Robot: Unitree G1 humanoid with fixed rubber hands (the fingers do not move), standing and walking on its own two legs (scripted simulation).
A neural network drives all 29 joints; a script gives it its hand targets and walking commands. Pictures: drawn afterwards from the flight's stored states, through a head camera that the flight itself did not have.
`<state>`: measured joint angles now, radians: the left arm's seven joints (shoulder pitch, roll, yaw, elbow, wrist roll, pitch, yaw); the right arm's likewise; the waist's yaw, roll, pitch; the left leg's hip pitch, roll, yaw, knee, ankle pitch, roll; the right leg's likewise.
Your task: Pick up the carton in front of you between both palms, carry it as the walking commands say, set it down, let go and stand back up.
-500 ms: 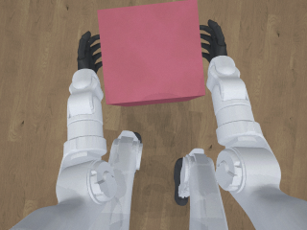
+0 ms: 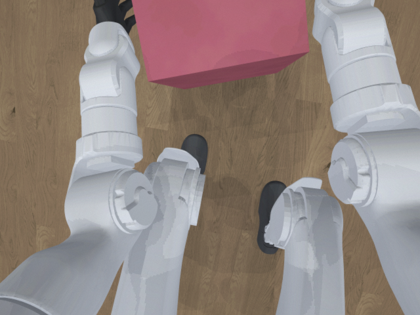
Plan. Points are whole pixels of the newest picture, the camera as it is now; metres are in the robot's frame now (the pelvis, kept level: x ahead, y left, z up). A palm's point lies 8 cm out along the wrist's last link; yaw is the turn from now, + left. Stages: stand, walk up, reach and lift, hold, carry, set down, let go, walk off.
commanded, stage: set down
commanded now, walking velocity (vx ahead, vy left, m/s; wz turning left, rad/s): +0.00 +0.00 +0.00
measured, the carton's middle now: (219, 15) +0.54 +0.12 -0.24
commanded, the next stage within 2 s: none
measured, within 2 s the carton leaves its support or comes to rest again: rests again in 1.28 s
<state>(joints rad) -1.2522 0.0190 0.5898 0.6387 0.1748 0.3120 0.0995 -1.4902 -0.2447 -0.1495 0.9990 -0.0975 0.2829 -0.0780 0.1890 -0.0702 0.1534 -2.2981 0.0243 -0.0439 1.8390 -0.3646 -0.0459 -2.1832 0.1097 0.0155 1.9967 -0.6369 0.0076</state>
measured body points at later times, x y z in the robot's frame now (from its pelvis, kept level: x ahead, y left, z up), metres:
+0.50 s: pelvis +0.01 -0.01 -0.04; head +0.38 +0.00 +0.20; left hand +0.51 +0.27 -0.19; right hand +0.60 -0.02 -0.22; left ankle +0.15 +0.14 -0.40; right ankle +0.07 -0.11 -0.40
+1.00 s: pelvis +0.00 -0.01 -0.05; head +0.39 -0.01 +0.19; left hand +0.50 +0.29 -0.21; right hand +0.59 -0.01 -0.24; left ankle +0.15 +0.14 -0.40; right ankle +0.07 -0.11 -0.40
